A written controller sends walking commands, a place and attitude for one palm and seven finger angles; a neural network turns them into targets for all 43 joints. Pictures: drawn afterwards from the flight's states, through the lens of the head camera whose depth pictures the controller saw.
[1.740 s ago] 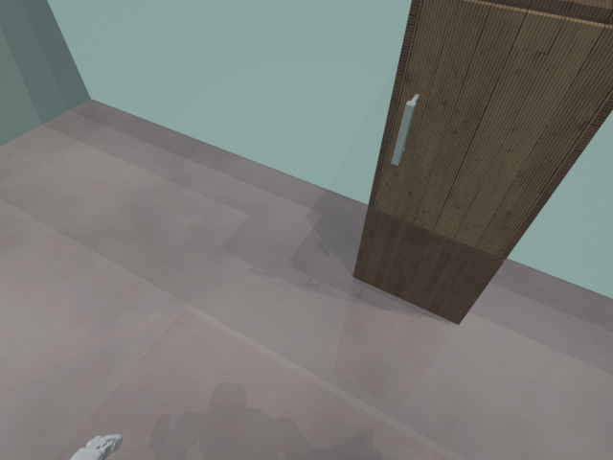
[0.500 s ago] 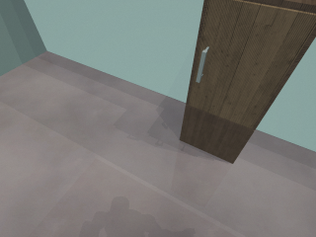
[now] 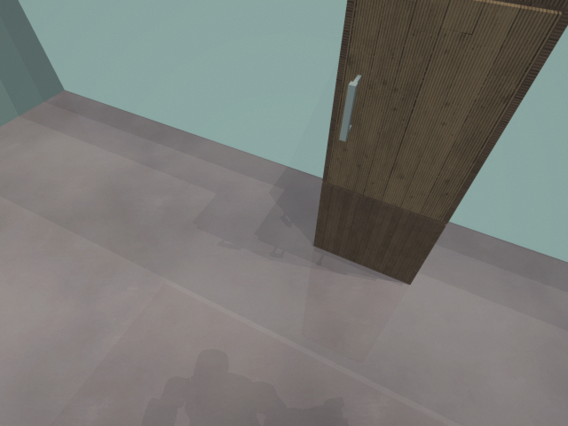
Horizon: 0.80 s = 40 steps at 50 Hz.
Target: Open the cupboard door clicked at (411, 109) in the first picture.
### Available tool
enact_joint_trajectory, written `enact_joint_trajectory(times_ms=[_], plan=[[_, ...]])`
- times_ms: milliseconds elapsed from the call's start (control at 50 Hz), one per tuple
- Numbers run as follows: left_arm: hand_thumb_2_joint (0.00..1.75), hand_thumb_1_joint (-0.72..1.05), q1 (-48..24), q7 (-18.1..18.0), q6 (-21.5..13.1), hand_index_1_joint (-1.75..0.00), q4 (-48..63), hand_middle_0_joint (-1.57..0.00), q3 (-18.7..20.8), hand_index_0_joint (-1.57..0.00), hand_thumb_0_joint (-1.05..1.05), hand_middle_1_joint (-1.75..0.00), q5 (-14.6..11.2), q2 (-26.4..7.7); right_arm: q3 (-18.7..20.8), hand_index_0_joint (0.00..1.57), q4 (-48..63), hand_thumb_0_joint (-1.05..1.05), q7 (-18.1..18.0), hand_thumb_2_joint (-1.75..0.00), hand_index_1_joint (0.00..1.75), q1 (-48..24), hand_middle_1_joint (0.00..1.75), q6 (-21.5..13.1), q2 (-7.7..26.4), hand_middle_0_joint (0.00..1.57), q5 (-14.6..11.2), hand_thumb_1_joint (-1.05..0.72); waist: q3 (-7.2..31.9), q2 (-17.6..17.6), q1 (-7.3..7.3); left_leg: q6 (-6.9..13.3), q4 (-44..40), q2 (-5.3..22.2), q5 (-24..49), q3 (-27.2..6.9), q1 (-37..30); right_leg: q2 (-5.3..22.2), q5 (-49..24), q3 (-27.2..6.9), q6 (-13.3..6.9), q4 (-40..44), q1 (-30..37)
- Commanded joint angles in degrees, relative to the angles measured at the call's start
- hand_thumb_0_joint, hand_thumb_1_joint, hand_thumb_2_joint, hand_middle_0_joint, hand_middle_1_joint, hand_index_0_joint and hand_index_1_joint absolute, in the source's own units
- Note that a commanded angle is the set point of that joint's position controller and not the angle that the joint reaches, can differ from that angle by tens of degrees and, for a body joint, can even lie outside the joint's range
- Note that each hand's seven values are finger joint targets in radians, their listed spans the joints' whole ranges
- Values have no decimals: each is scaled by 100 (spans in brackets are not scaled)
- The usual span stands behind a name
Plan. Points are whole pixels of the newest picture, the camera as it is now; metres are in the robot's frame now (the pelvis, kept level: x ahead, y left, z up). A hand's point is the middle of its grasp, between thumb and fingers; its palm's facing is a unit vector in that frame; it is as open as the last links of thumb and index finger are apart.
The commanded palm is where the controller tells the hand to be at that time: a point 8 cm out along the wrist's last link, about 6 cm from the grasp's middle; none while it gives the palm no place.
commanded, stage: turn to face it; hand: left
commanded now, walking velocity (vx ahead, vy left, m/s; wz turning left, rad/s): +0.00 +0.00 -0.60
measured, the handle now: (350, 109) +0.87 -0.11 -0.04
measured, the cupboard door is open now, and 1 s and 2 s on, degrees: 0 0 0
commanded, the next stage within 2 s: take the last steps up to it in 0.68 s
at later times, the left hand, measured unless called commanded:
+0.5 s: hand out of the picture +0.04 +0.15 -0.16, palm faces -0.14 -0.95 -0.27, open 7.4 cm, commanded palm none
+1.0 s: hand out of the picture +0.09 +0.21 -0.17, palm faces -0.30 -0.94 -0.19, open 7.4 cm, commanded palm none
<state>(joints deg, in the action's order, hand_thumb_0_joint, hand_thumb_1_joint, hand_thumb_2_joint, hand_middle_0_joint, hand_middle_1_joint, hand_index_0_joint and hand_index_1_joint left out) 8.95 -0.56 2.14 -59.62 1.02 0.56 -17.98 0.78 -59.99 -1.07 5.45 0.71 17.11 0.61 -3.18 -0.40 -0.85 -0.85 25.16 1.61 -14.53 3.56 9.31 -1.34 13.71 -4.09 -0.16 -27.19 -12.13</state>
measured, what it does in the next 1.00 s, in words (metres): steps on the spot, turning right: left foot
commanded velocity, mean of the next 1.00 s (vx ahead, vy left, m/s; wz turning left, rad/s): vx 0.07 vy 0.00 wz -0.29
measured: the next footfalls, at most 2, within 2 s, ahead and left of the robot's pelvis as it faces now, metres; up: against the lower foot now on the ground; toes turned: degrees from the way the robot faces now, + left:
left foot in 0.80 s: +0.03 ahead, +0.12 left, +0.00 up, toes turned -17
right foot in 1.26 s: +0.01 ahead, -0.15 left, +0.00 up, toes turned -29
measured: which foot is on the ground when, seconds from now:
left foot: down 0.00-0.22, up 0.24-0.78, down 0.80-1.00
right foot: down 0.00-0.80, up 0.82-1.00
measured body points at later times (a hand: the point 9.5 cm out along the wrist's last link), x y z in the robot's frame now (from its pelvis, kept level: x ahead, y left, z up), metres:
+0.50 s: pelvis -0.03 -0.04 +0.00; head +0.01 -0.07 +0.45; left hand +0.05 +0.20 -0.13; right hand +0.00 -0.31 -0.16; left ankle -0.03 +0.14 -0.65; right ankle -0.02 -0.11 -0.74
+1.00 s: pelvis -0.02 +0.03 +0.01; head -0.02 +0.06 +0.46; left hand +0.11 +0.26 -0.15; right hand -0.09 -0.20 -0.13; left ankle -0.01 +0.13 -0.74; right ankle -0.08 -0.10 -0.66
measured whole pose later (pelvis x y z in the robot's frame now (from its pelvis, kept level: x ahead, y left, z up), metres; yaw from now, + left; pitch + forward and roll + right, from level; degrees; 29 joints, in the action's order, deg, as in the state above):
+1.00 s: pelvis -0.02 +0.03 +0.01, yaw -21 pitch +0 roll -2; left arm 16.4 1.1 2.3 -56.3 5.0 1.8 -14.1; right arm 1.0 -58.0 -1.2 18.9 -0.4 8.9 1.4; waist 2.3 -2.0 0.2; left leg 1.7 22.6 1.8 -14.6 4.0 8.4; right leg -1.1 18.3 -1.6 1.4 -60.6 -28.0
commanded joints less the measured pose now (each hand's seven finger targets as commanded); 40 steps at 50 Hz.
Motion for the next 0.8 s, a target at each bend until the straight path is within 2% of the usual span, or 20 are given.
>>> enact_joint_trajectory(times_ms=[0,40,80,120,160,180,200,220,240,260,280,320,360,500,640,680,720,740,760,780], plan=[[90,90,71,13,-8,-30,622,-20,211,-20,0,-30,45,-709,292,20,502,0,-101,-90,30,292,30,-7,847,20,24,-90,460,212,131,216,8,903,1068,-393,-293,461,-1739,-463,-140,-427,-566],[90,90,90,44,19,-30,746,-20,238,-20,0,-30,51,-607,350,20,627,0,-97,-90,30,280,30,3,901,20,28,-90,400,479,130,381,-164,1188,823,-595,-123,249,-1179,-286,-81,-967,-779],[90,90,191,82,66,-30,846,-20,261,-20,0,-30,48,-414,411,20,734,0,-84,-90,30,143,30,-29,942,20,34,-90,300,1123,44,803,-519,1796,1224,-879,60,59,805,213,65,-2080,-1011],[90,90,303,99,89,-30,941,-20,321,-20,0,-30,47,-312,429,20,869,0,-73,-90,30,4,30,-53,880,20,57,-90,282,1226,-22,1041,-483,2026,1671,-808,337,262,1545,245,91,-2531,-877],[90,90,756,129,50,-30,880,-20,361,-20,0,-30,58,-230,468,20,970,0,-78,-90,30,-239,30,-36,837,20,79,-90,421,973,-291,741,271,1822,1669,-311,575,370,1012,361,43,-1656,-228],[90,90,1109,131,-4,-30,792,-20,397,-20,0,-30,79,-290,464,20,995,0,-63,-90,30,-259,30,0,783,20,62,-90,514,510,-455,397,1133,1436,1144,64,881,354,74,387,40,-698,297],[90,90,1289,64,-114,-30,770,-20,486,-20,0,-30,153,-818,405,20,1060,0,-32,-90,30,-48,30,65,376,20,19,-90,430,-1371,-456,-110,2710,522,-805,547,1723,1348,-1105,-1344,-204,653,509],[90,90,1250,-15,-145,-30,839,-20,501,-20,0,-30,104,-1147,342,20,1245,0,-33,-90,30,-83,30,74,142,20,6,-90,302,-1988,-349,-240,3692,-23,-2068,-2,2397,2240,-2350,-3004,-747,1117,219],[90,90,1206,-67,-133,-30,863,-20,492,-20,0,-30,64,-1054,376,20,1205,0,-46,-90,30,-32,30,111,279,20,-1,-90,375,-1362,-296,-180,3976,145,-1853,-504,2218,2235,-2169,-2547,-1034,1089,155],[90,90,947,-85,-133,-30,936,-20,502,-20,0,-30,77,-841,389,20,1117,0,-35,-90,30,-14,30,106,248,20,0,-90,328,-1208,-202,-145,4107,219,-1513,-594,2249,1935,-1321,-2422,-1069,1136,-40],[90,90,705,-76,-136,-30,989,-20,477,-20,0,-30,66,-717,399,20,1010,0,-24,-90,30,-16,30,90,258,20,7,-90,211,-923,-123,-163,4259,239,-1168,-611,2319,1717,-1037,-2286,-1023,1071,-96],[90,90,591,-70,-189,-30,1025,-20,418,-20,0,-30,34,-465,395,20,881,0,-13,-90,30,172,30,79,217,20,39,-90,369,-490,-4,-223,4195,254,-664,-588,2242,1426,-1435,-1813,-946,921,99],[90,90,695,-81,-227,-30,970,-20,425,-20,0,-30,21,-413,381,20,740,0,-16,-90,30,410,30,88,109,20,43,-90,752,-410,41,-276,4079,214,-416,-531,2246,1223,-1916,-1462,-786,768,593],[90,90,1052,-97,-211,-30,836,-20,450,-20,0,-30,66,-265,351,20,789,0,-78,-90,30,261,30,101,43,20,60,-90,743,-616,-99,-338,3521,152,-541,-565,2327,1209,-1830,-1673,-911,844,827],[90,90,930,-108,-157,-30,828,-20,496,-20,0,-30,136,-381,300,20,840,0,-87,-90,30,215,30,19,-75,20,-18,-90,569,-739,-163,-185,1964,36,-1024,-448,1442,1257,-1702,-2070,-1167,902,254],[90,90,726,-103,-127,-30,878,-20,507,-20,0,-30,128,-435,293,20,769,0,-97,-90,30,525,30,-8,-102,20,-32,-90,607,-781,-34,-96,1389,-23,-872,-414,987,1183,-1478,-2108,-1094,897,-17],[90,90,509,-89,-94,-30,911,-20,506,-20,0,-30,80,-421,281,20,642,0,-115,-90,30,989,30,-59,-110,20,-46,-90,648,-691,188,-28,354,-104,-151,-301,96,937,-966,-1947,-807,739,-516],[90,90,453,-81,-88,-30,928,-20,479,-20,0,-30,62,-299,291,20,581,0,-130,-90,30,1190,30,-110,-59,20,-62,-90,698,-474,282,3,-194,24,121,-352,-472,668,-614,-1673,-573,471,-897],[90,90,516,-64,-74,-30,985,-20,424,-20,0,-30,27,-62,321,20,574,0,-142,-90,30,1293,30,-157,197,20,-22,-90,649,420,309,250,-752,694,-227,-1101,-820,208,218,-1229,-342,-118,-1544],[90,90,545,-10,-63,-30,1019,-20,381,-20,0,-30,5,180,378,20,679,0,-125,-90,30,1203,30,-135,636,20,66,-90,362,1728,280,666,-1401,1807,-859,-2495,-574,-444,1383,-316,-22,-1243,-2145]])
